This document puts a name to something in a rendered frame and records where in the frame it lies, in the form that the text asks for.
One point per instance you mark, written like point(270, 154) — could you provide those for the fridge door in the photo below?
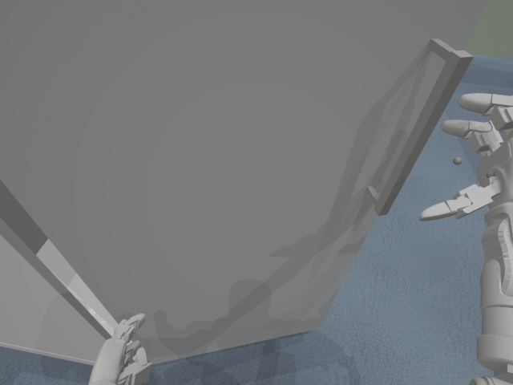
point(205, 162)

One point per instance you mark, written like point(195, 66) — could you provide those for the left robot hand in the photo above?
point(113, 358)

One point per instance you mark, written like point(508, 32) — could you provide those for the handle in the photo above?
point(454, 69)

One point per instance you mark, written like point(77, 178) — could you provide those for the right robot hand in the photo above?
point(484, 140)

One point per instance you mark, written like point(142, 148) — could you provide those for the robot right forearm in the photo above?
point(495, 345)

